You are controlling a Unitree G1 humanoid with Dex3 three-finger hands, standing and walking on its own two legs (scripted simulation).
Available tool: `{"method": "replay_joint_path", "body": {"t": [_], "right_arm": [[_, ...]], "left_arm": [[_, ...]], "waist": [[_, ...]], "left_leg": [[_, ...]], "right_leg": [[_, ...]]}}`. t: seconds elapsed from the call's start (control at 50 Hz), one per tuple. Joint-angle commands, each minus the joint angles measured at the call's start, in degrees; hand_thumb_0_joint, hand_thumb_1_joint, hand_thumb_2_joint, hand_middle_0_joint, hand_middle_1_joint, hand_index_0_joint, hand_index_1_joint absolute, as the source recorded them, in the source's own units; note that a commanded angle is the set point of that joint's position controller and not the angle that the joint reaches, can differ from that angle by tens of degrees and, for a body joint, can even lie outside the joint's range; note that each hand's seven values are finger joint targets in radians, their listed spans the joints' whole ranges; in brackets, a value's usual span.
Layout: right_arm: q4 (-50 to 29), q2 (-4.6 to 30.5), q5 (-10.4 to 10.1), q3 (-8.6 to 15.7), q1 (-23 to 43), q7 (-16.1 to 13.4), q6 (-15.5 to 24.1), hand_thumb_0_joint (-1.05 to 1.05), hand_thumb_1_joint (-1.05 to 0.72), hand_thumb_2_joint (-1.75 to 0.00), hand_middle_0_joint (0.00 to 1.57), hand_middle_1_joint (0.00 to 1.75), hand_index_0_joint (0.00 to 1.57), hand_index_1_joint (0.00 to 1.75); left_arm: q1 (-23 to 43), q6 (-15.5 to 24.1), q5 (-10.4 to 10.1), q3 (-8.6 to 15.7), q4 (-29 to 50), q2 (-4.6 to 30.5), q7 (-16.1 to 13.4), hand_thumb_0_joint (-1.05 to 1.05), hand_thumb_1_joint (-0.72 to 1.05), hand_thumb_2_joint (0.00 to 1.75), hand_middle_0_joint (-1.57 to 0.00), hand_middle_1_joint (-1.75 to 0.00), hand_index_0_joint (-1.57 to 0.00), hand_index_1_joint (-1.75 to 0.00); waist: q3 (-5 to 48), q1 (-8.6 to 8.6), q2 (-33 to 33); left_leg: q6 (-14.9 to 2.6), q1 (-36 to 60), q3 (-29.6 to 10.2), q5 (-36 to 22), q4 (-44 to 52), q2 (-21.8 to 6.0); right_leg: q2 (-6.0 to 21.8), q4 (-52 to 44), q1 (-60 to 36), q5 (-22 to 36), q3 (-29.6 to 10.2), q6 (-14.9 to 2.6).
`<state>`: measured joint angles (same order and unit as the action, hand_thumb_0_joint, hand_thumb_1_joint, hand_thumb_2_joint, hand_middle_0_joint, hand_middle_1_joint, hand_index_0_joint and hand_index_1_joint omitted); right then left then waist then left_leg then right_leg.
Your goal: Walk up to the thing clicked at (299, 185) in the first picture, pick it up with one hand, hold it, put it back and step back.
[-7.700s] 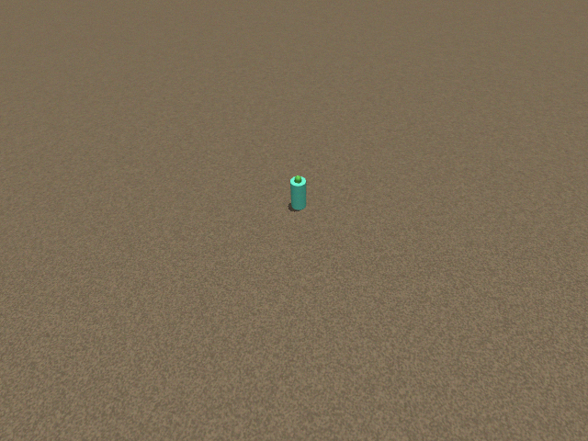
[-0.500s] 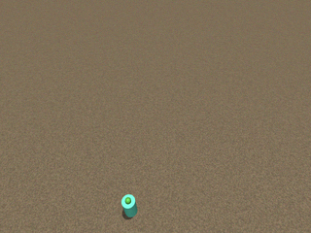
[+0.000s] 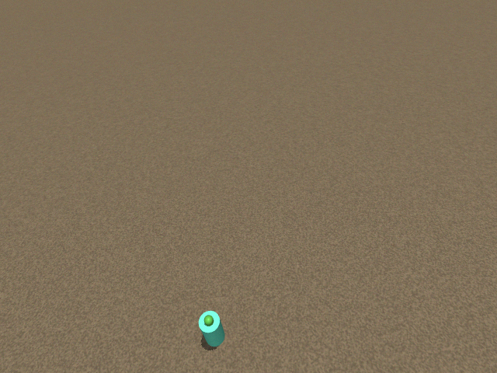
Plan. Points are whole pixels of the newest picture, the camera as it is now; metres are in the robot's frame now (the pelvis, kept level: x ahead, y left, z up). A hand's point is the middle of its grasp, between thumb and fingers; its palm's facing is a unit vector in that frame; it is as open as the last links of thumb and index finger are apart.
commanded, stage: stand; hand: left
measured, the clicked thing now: (211, 327) +0.45 +0.19 -0.69
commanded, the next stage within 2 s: none
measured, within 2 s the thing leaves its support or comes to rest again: neither
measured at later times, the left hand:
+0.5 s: hand out of the picture +0.06 +0.26 -0.16, palm faces -0.04 -0.94 -0.34, open 7.4 cm
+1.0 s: hand out of the picture +0.09 +0.26 -0.15, palm faces -0.03 -0.94 -0.35, open 7.4 cm
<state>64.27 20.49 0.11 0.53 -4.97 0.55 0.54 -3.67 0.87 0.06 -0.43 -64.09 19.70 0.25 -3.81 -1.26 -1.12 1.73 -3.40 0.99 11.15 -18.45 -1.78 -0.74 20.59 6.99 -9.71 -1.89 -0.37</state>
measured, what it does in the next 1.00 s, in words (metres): stands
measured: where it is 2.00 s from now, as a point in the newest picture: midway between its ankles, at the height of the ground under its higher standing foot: outside the picture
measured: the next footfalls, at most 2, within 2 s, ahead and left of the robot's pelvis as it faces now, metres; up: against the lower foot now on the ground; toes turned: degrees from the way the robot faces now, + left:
none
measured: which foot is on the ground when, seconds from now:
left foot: down 0.00-1.00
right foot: down 0.00-1.00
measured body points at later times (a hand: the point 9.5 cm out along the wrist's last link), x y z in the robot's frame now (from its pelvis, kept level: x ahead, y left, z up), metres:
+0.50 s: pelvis -0.01 +0.01 +0.00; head +0.00 +0.01 +0.45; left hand +0.06 +0.31 -0.13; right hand +0.04 -0.30 -0.14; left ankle -0.01 +0.14 -0.75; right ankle +0.02 -0.11 -0.75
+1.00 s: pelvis +0.01 +0.01 +0.00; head +0.02 +0.01 +0.45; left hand +0.09 +0.31 -0.13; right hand +0.10 -0.29 -0.13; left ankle -0.01 +0.14 -0.75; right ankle +0.02 -0.11 -0.75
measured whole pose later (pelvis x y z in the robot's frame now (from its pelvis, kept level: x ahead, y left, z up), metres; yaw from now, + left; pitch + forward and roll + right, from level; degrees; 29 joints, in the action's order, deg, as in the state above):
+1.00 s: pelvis +0.01 +0.01 +0.00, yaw +1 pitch -2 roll +0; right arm 65.0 20.3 0.4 0.4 -5.1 0.7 0.8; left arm -5.7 0.7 0.2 -0.9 -64.2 20.1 0.1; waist -2.9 -0.4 -0.3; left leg 0.9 -4.4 0.6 11.2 -17.6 -0.8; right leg 0.3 19.3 7.5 -9.8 -1.6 0.5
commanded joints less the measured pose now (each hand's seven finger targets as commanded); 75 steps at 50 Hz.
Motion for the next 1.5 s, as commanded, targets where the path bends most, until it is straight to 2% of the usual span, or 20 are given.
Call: {"method": "replay_joint_path", "body": {"t": [0.0, 0.02, 0.08, 0.12, 0.2, 0.26, 0.32, 0.34, 0.42, 0.52, 0.56, 0.68, 0.8, 0.96, 1.04, 1.12, 1.18, 1.34, 1.46, 1.48], "right_arm": [[-2.9, 11.7, 0.4, 2.2, 1.9, -0.7, 0.9, 0.00, -0.90, -0.90, 0.20, 0.30, 0.20, 0.30], [-2.6, 11.8, 0.3, 2.3, 2.4, -0.6, 0.8, 0.00, -0.90, -0.90, 0.20, 0.30, 0.20, 0.30], [-2.1, 11.4, 0.6, 2.2, 0.5, -0.3, 0.8, 0.00, -0.90, -0.90, 0.20, 0.30, 0.20, 0.30], [-2.1, 11.6, 0.7, 2.5, 0.9, -0.1, 0.9, 0.00, -0.90, -0.90, 0.20, 0.30, 0.20, 0.30], [-2.1, 11.4, 0.7, 2.4, 0.3, -0.1, 1.2, 0.00, -0.90, -0.90, 0.20, 0.30, 0.20, 0.30], [-2.3, 11.5, 0.8, 2.3, 0.6, -0.3, 1.5, 0.00, -0.90, -0.90, 0.20, 0.30, 0.20, 0.30], [-1.8, 11.9, 0.7, 2.4, 0.6, -0.4, 1.4, 0.00, -0.90, -0.90, 0.20, 0.30, 0.20, 0.30], [-2.0, 12.0, 0.7, 2.5, 0.6, -0.5, 1.3, 0.00, -0.90, -0.90, 0.20, 0.30, 0.20, 0.30], [-1.7, 12.2, 0.6, 2.4, 0.2, -0.5, 1.2, 0.00, -0.90, -0.90, 0.20, 0.30, 0.20, 0.30], [-1.5, 12.1, 0.5, 2.3, -0.4, -0.4, 1.0, 0.00, -0.90, -0.90, 0.20, 0.30, 0.20, 0.30], [-1.9, 12.0, 0.6, 2.3, -0.2, -0.5, 1.0, 0.00, -0.90, -0.90, 0.20, 0.30, 0.20, 0.30], [-2.1, 12.4, 0.5, 2.2, 0.1, -0.7, 1.4, 0.00, -0.90, -0.90, 0.20, 0.30, 0.20, 0.30], [-2.1, 12.3, 0.3, 2.0, 0.7, -0.8, 1.4, 0.00, -0.90, -0.90, 0.20, 0.30, 0.20, 0.30], [-2.3, 12.1, 0.3, 2.0, 1.3, -0.8, 1.1, 0.00, -0.90, -0.90, 0.20, 0.30, 0.20, 0.30], [-2.6, 12.1, 0.3, 2.1, 1.7, -0.8, 1.2, 0.00, -0.90, -0.90, 0.20, 0.30, 0.20, 0.30], [-2.6, 12.2, 0.4, 2.2, 1.5, -0.9, 0.9, 0.00, -0.90, -0.90, 0.20, 0.30, 0.20, 0.30], [-2.7, 11.9, 0.4, 2.1, 1.8, -0.8, 0.8, 0.00, -0.90, -0.90, 0.20, 0.30, 0.20, 0.30], [-2.7, 12.2, 0.4, 2.2, 1.3, -0.8, 0.8, 0.00, -0.90, -0.90, 0.20, 0.30, 0.20, 0.30], [-2.7, 11.8, 0.4, 2.1, 0.7, -0.7, 0.7, 0.00, -0.90, -0.90, 0.20, 0.30, 0.20, 0.30], [-2.9, 12.1, 0.4, 2.1, 0.7, -0.7, 0.8, 0.00, -0.90, -0.90, 0.20, 0.30, 0.20, 0.30]], "left_arm": [[3.5, 1.3, 0.2, 2.9, 3.0, 13.6, -0.8, 0.00, 0.90, 0.90, -0.20, -0.30, -0.20, -0.30], [2.9, 1.2, 0.2, 2.8, 2.9, 13.6, -0.8, 0.00, 0.90, 0.90, -0.20, -0.30, -0.20, -0.30], [3.6, 1.2, 0.4, 3.0, 2.8, 14.0, -0.6, 0.00, 0.90, 0.90, -0.20, -0.30, -0.20, -0.30], [3.1, 1.1, 0.3, 3.0, 2.9, 14.1, -0.5, 0.00, 0.90, 0.90, -0.20, -0.30, -0.20, -0.30], [2.7, 1.2, 0.4, 3.0, 3.0, 13.9, -0.3, 0.00, 0.90, 0.90, -0.20, -0.30, -0.20, -0.30], [2.4, 1.4, 0.2, 2.9, 3.0, 13.3, -0.2, 0.00, 0.90, 0.90, -0.20, -0.30, -0.20, -0.30], [1.3, 1.2, 0.2, 2.8, 2.7, 13.3, -0.2, 0.00, 0.90, 0.90, -0.20, -0.30, -0.20, -0.30], [1.7, 1.2, 0.3, 2.8, 2.7, 13.5, -0.3, 0.00, 0.90, 0.90, -0.20, -0.30, -0.20, -0.30], [0.6, 1.1, 0.2, 2.4, 2.5, 13.1, -0.3, 0.00, 0.90, 0.90, -0.20, -0.30, -0.20, -0.30], [-0.2, 1.0, 0.3, 2.3, 2.5, 13.2, -0.3, 0.00, 0.90, 0.90, -0.20, -0.30, -0.20, -0.30], [0.4, 1.1, 0.3, 2.4, 2.9, 13.5, -0.4, 0.00, 0.90, 0.90, -0.20, -0.30, -0.20, -0.30], [-0.2, 1.1, 0.2, 2.3, 3.0, 13.2, -0.5, 0.00, 0.90, 0.90, -0.20, -0.30, -0.20, -0.30], [-0.1, 1.0, 0.2, 2.0, 3.0, 12.7, -0.5, 0.00, 0.90, 0.90, -0.20, -0.30, -0.20, -0.30], [0.1, 1.0, 0.3, 2.2, 3.0, 13.0, -0.8, 0.00, 0.90, 0.90, -0.20, -0.30, -0.20, -0.30], [-0.2, 1.3, 0.4, 2.1, 3.1, 13.0, -0.8, 0.00, 0.90, 0.90, -0.20, -0.30, -0.20, -0.30], [0.3, 1.1, 0.4, 2.2, 3.2, 12.9, -1.0, 0.00, 0.90, 0.90, -0.20, -0.30, -0.20, -0.30], [-0.1, 1.0, 0.3, 2.2, 3.0, 12.9, -0.9, 0.00, 0.90, 0.90, -0.20, -0.30, -0.20, -0.30], [0.3, 1.2, 0.4, 2.3, 3.3, 13.2, -0.9, 0.00, 0.90, 0.90, -0.20, -0.30, -0.20, -0.30], [0.1, 1.1, 0.4, 2.5, 3.0, 13.4, -0.9, 0.00, 0.90, 0.90, -0.20, -0.30, -0.20, -0.30], [-0.2, 1.1, 0.4, 2.4, 3.1, 13.2, -0.8, 0.00, 0.90, 0.90, -0.20, -0.30, -0.20, -0.30]], "waist": [[3.7, 0.28, 3.1], [2.5, 0.84, 3.1], [0.9, 0.20, 3.1], [1.1, 0.64, 2.9], [3.0, 0.77, 1.8], [5.5, 0.79, 0.6], [4.2, 1.25, 0.5], [4.9, 0.89, 0.8], [4.0, 1.10, 0.6], [2.0, 1.10, 1.5], [3.8, 0.74, 1.9], [6.0, 0.98, 0.6], [6.1, 1.00, 1.1], [5.8, 0.98, 1.3], [7.1, 1.07, 1.5], [6.3, 0.91, 1.2], [4.7, 1.13, 1.3], [5.9, 0.87, 1.1], [4.3, 0.87, 1.7], [5.3, 0.99, 1.1]], "left_leg": [[-1.88, -0.7, -4.1, -2.6, 3.4, -5.2], [-1.88, -0.8, -4.3, -0.8, 3.4, -5.0], [-2.11, -2.6, -4.3, 3.0, 3.8, -4.7], [-2.14, -3.0, -4.5, 3.7, 3.6, -4.6], [-2.40, -3.3, -5.1, 3.2, 4.3, -5.1], [-2.56, -2.7, -5.5, -1.0, 4.4, -6.0], [-2.53, -3.2, -5.7, 1.0, 4.6, -5.7], [-2.69, -2.8, -5.5, -0.8, 4.2, -5.8], [-2.58, -3.1, -5.6, -0.3, 4.3, -5.7], [-2.75, -4.4, -5.7, 2.4, 4.3, -5.1], [-2.76, -2.9, -5.5, -1.4, 3.7, -5.5], [-2.71, -1.8, -5.5, -7.1, 3.5, -6.0], [-2.46, -0.5, -5.3, -10.2, 3.1, -6.1], [-2.40, -0.3, -5.1, -9.3, 3.1, -6.0], [-2.43, 1.7, -5.0, -12.8, 2.4, -6.2], [-2.43, 0.1, -4.7, -11.6, 2.7, -6.0], [-2.30, -0.7, -4.8, -8.0, 3.4, -5.8], [-2.42, 0.1, -4.8, -7.9, 3.1, -5.9], [-2.43, -1.7, -5.2, -5.1, 3.7, -5.6], [-2.67, -0.9, -5.0, -5.6, 3.4, -5.8]], "right_leg": [[7.7, -5.7, 0.9, 5.3, -6.5, -0.74], [7.6, -6.9, 2.4, 1.4, -6.8, -0.63], [7.4, -8.5, 4.7, -7.7, -7.5, -0.48], [7.5, -9.0, 5.0, -10.1, -7.9, -0.55], [7.3, -7.5, 3.3, -6.7, -7.4, -0.85], [7.3, -5.1, 0.4, 1.8, -6.3, -0.89], [7.0, -5.3, 1.6, -0.8, -6.0, -0.63], [7.3, -4.9, 1.1, 1.9, -6.2, -0.80], [7.1, -4.7, 1.6, 0.9, -5.8, -0.83], [7.0, -5.8, 3.3, -2.9, -6.3, -0.68], [7.4, -4.7, 2.2, 1.8, -6.1, -0.93], [7.7, -2.9, -0.6, 9.6, -5.3, -0.85], [7.7, -2.6, -0.6, 11.4, -4.6, -0.59], [7.9, -3.4, -1.0, 11.3, -4.6, -0.62], [8.1, -3.2, -1.2, 15.0, -4.4, -0.52], [8.0, -3.5, -1.7, 14.3, -4.2, -0.51], [7.6, -4.1, -0.5, 9.8, -4.3, -0.64], [8.0, -4.2, -0.7, 10.2, -4.7, -0.87], [7.6, -4.7, -0.3, 6.8, -4.7, -0.85], [7.8, -4.5, -0.9, 8.3, -4.8, -0.94]]}}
